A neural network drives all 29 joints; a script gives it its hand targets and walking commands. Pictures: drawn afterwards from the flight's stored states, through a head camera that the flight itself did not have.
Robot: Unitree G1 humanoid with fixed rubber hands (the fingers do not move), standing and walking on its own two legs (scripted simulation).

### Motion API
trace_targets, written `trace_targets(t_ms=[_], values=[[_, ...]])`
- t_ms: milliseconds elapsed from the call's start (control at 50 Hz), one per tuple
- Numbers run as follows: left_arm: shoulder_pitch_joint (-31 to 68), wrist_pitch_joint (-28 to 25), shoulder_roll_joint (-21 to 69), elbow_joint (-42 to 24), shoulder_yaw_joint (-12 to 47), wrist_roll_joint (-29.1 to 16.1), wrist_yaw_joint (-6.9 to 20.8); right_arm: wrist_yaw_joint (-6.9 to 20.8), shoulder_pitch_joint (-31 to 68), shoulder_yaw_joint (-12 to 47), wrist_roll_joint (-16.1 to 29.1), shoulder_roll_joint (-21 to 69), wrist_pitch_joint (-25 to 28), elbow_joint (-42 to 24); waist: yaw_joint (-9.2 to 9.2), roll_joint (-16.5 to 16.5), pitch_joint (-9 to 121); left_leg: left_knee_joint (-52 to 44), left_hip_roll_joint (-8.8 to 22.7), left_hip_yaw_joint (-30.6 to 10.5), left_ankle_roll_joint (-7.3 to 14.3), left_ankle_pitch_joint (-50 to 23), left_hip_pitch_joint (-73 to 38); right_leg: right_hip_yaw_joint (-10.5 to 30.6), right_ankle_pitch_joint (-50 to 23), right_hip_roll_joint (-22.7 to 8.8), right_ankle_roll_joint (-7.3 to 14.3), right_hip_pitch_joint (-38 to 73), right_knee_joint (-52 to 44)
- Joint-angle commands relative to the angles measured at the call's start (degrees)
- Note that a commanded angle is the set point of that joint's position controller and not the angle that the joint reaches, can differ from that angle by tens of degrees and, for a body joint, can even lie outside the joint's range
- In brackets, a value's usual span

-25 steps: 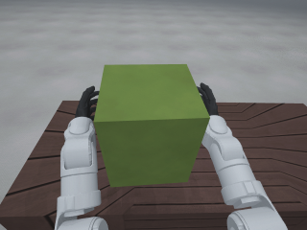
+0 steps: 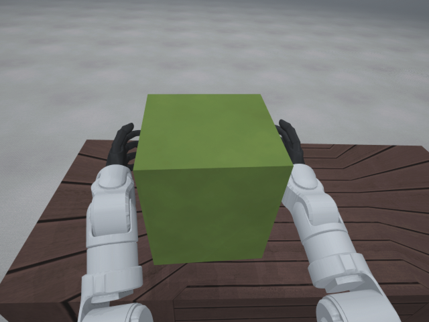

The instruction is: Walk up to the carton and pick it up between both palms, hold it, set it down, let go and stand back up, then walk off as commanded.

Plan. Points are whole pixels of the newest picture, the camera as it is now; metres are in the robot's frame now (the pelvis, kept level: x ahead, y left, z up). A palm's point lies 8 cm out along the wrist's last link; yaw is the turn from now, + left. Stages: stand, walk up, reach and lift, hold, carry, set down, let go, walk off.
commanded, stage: hold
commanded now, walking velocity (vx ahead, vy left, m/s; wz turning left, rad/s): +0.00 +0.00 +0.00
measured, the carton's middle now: (207, 179) +0.37 +0.01 +0.14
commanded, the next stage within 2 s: none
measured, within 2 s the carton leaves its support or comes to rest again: neither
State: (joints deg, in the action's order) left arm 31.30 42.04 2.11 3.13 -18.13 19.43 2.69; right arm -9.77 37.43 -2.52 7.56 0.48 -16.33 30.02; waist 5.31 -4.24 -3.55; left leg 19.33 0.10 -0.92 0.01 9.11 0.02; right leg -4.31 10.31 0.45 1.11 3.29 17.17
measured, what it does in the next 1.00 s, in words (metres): stands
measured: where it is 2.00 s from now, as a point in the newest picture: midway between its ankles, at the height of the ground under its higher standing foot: outside the picture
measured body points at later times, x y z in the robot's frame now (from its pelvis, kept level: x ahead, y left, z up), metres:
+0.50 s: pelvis +0.00 +0.00 +0.00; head -0.05 +0.02 +0.45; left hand +0.37 +0.16 +0.18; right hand +0.37 -0.14 +0.19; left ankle +0.03 +0.12 -0.75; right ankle +0.01 -0.10 -0.75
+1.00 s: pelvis +0.00 -0.01 +0.00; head -0.05 +0.02 +0.45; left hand +0.37 +0.16 +0.18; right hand +0.37 -0.14 +0.19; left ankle +0.03 +0.12 -0.75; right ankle +0.01 -0.10 -0.75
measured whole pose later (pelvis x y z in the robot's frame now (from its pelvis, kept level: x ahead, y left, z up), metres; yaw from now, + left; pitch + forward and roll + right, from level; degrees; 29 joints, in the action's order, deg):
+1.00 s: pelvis +0.00 -0.01 +0.00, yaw +0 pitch -9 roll +0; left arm 31.2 40.9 1.3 3.3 -17.4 18.0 2.2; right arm -10.1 37.7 -2.1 7.7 0.1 -15.3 29.5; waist 5.0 -4.1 -2.8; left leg 19.2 0.4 -0.9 -0.4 8.6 1.6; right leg -4.6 10.2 0.7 1.5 1.5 17.7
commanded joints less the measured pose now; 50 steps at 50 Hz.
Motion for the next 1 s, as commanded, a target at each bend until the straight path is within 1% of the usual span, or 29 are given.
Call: trace_targets(t_ms=[0,20,40,80,100,120,140,180,200,220,280,300,360,400,440,520,560,580,600,620,660,680,720,800,820,860,900,940,980], values=[[43.7,-5.33,29.78,-7.44,33.02,-10.37,6.32,4.99,43.38,19.67,2.91,30.53,4.7,-16.64,1.73,8.58,24.68,-2.05,-0.37,1.14,-1.54,-10.15,-7.31,-1.26,-5.55,1.19,-2.48,-1.4,-2.52],[40.27,-5.1,30.47,-7.43,32.69,-10.17,6.15,4.77,43.16,22.6,4.67,31.13,4.89,-19.8,0.06,6.85,25.12,-1.2,-0.78,1.46,-1.19,-13.53,-7.96,-1.42,-9.04,1.86,-2.7,-0.01,-2.16],[40.29,-5.31,30.9,-8.72,33.97,-10.58,5.8,4.77,40.67,21.86,3.36,30.62,4.71,-18.19,1.71,8.03,25.48,-0.59,-0.62,1.11,-1.87,-16.45,-9.49,-1.08,-11.42,1.77,-2.85,-0.14,-1.92],[38.98,-5.7,29.74,-11.03,33.61,-11.12,5.8,4.03,42.05,26.29,6.46,32.32,5.43,-23.54,-0.97,6.56,30.38,1.56,-1.6,1.62,-1.38,-23.02,-9.78,-0.88,-20.18,1.82,-3.51,3.59,-0.58],[37.76,-5.51,28.25,-9.02,33.5,-11.45,5.81,3.52,43.12,25.16,5.88,30.16,4.87,-22.83,0.52,5.37,28.36,0.8,-1.22,1.42,-1.34,-20.31,-10.19,-0.64,-19.13,1.9,-3.81,1.91,-1.31],[34.84,-4.98,27.6,-8.18,31.76,-10.13,6.18,3.3,38.23,26.19,5.46,30.83,3.99,-20.61,-0.22,3.36,24.35,0.4,-1.81,2.0,-0.76,-20.63,-8.95,-0.7,-20.32,1.86,-3.95,3.74,-1.56],[36.14,-4.94,27.47,-8.67,31.51,-10.94,6.57,3.06,37.89,23.89,5.32,30.25,3.81,-20.88,1.14,3.95,25.35,0.13,-1.74,1.46,-0.59,-17.2,-8.56,-0.28,-18.18,1.41,-4.04,2.38,-1.63],[37.9,-4.17,27.43,-6.62,29.68,-7.79,6.65,4.21,36.08,21.29,3.75,29.01,2.84,-13.51,0.11,6.52,17.91,-2.49,-1.03,1.74,-0.44,-9.3,-5.95,-1.07,-7.85,1.31,-2.75,-0.11,-2.77],[41.66,-4.86,26.57,-8.0,30.39,-9.07,6.53,4.79,37.53,20.08,3.15,28.7,3.13,-12.35,1.56,8.2,18.73,-2.66,-0.96,2.12,-1.11,-8.21,-5.19,-0.68,-6.52,1.0,-2.54,-1.55,-2.93],[39.71,-4.36,27.26,-6.63,29.52,-8.38,7.0,4.74,37.99,19.82,2.92,29.18,3.51,-14.29,0.95,5.56,20.17,-2.59,-1.12,2.06,-0.52,-7.76,-5.26,-1.47,-5.11,1.27,-2.7,-0.96,-2.96],[39.72,-5.16,28.6,-8.94,31.45,-10.6,6.66,4.35,43.07,24.69,5.19,32.07,4.83,-22.04,-1.06,3.46,26.04,-0.86,-1.63,2.2,0.0,-15.08,-7.35,-0.91,-15.28,1.34,-3.67,2.13,-1.38],[40.09,-5.3,29.28,-9.35,33.4,-10.95,6.21,4.29,42.59,22.53,4.79,29.62,4.57,-18.89,1.36,7.21,25.49,-0.84,-1.02,1.48,-1.26,-14.77,-7.53,-1.16,-13.36,1.5,-3.15,0.92,-1.75],[39.3,-4.88,29.5,-9.04,32.9,-10.16,6.05,4.18,41.01,22.29,4.5,30.47,4.51,-18.83,-0.15,7.39,24.86,-0.05,-1.14,1.85,-1.05,-15.62,-8.37,-1.0,-11.43,1.76,-2.88,-0.01,-2.15],[40.32,-4.42,27.8,-6.24,30.94,-8.45,6.14,4.5,40.01,20.34,3.69,28.96,3.82,-14.19,0.85,7.08,19.24,-1.64,-0.53,1.31,-1.21,-12.29,-6.79,-1.36,-7.21,1.55,-2.58,-1.62,-2.71],[42.15,-4.82,27.73,-4.81,28.94,-9.17,6.66,4.83,42.81,19.92,2.87,30.53,4.14,-15.08,-0.51,3.99,20.11,-3.07,-1.27,2.35,0.57,-6.59,-4.66,-1.44,-4.96,1.15,-2.86,-1.11,-3.11],[40.34,-6.03,28.88,-8.85,32.35,-10.73,6.44,3.62,41.85,25.06,5.34,32.66,4.76,-19.67,-0.83,4.17,28.44,0.28,-2.24,2.39,-0.4,-16.87,-7.98,-0.88,-21.09,1.02,-4.33,3.52,-0.45],[39.76,-5.64,27.75,-9.15,32.41,-10.35,6.37,3.29,39.99,23.15,4.4,30.78,4.11,-18.71,1.26,6.62,25.64,-0.55,-2.11,1.82,-0.84,-15.15,-6.36,-0.3,-18.04,0.77,-3.91,2.92,-1.18],[40.55,-5.89,27.8,-10.65,32.39,-10.38,6.14,3.69,37.86,23.26,4.82,30.85,3.9,-16.66,-0.07,7.49,25.91,-0.13,-1.89,1.83,-1.11,-14.9,-6.78,-1.27,-15.62,1.25,-3.65,2.04,-1.03],[39.66,-5.34,28.08,-9.3,32.51,-9.87,5.99,3.79,38.42,21.12,4.07,29.73,3.74,-15.84,0.86,8.85,23.58,-0.71,-1.04,1.81,-1.57,-13.6,-7.84,-1.19,-11.03,1.42,-3.01,-1.12,-1.98],[42.66,-5.59,26.39,-9.77,31.21,-9.97,6.15,3.92,37.92,22.64,4.75,31.48,3.39,-14.44,-0.14,7.63,22.44,-0.93,-2.47,2.44,-0.74,-11.18,-4.99,-0.81,-10.59,0.95,-3.4,0.92,-1.8],[37.29,-4.57,27.31,-7.16,31.47,-9.64,6.87,3.82,36.98,21.49,3.01,30.25,3.27,-15.59,1.46,4.7,20.86,-1.52,-1.32,2.17,-0.5,-10.34,-5.78,-1.02,-12.31,1.09,-3.62,0.89,-2.15],[37.99,-4.94,26.95,-8.21,30.68,-9.32,6.65,3.72,38.78,24.03,4.45,32.11,3.42,-17.67,-0.51,3.06,21.46,-1.91,-1.97,2.27,0.42,-10.82,-5.47,-0.84,-15.1,0.77,-4.36,2.58,-1.68],[39.61,-4.92,27.48,-5.83,30.93,-9.73,6.75,4.04,42.55,21.84,4.65,30.21,3.87,-16.79,-0.25,4.88,20.39,-2.07,-1.22,1.7,0.06,-9.46,-5.23,-1.11,-7.57,1.33,-3.47,-0.87,-2.83],[41.45,-5.28,29.1,-7.05,32.27,-10.52,6.13,4.36,43.38,22.1,3.88,31.51,4.35,-19.15,-0.04,6.36,23.25,-2.0,-1.21,2.14,-0.43,-8.5,-4.84,-1.12,-7.98,1.15,-3.03,-0.48,-1.96],[40.47,-5.34,27.75,-5.83,30.64,-10.24,6.1,4.19,42.68,21.91,3.38,31.34,3.85,-16.66,-0.62,4.27,21.26,-1.9,-1.75,2.25,0.19,-9.43,-4.16,-0.86,-10.78,1.2,-3.3,-0.31,-1.79],[40.44,-4.96,28.51,-5.12,30.46,-9.34,6.45,4.51,41.89,20.33,2.48,30.66,3.84,-15.07,0.82,5.0,20.81,-2.99,-0.99,2.38,0.05,-7.4,-4.86,-1.43,-6.39,1.14,-3.17,-1.08,-2.44],[43.01,-5.71,28.59,-4.94,30.7,-9.47,6.28,4.68,42.44,19.28,1.9,30.99,4.13,-13.32,0.47,6.23,21.33,-2.43,-1.62,2.45,-0.11,-6.65,-3.65,-1.35,-7.01,0.75,-3.39,-1.06,-2.14],[40.9,-6.36,29.36,-11.81,33.49,-11.02,6.09,4.19,39.04,24.66,4.98,33.47,4.88,-17.94,-0.43,7.37,28.03,-0.03,-2.14,2.29,-0.88,-15.67,-6.84,-0.67,-17.1,0.85,-3.87,3.22,-0.37],[40.51,-6.19,29.89,-10.06,34.18,-11.9,5.72,3.92,39.75,23.27,4.68,31.11,4.35,-17.51,2.02,7.43,27.89,0.4,-1.22,1.3,-1.71,-17.9,-8.42,-0.79,-17.42,1.69,-3.59,1.26,-0.71]])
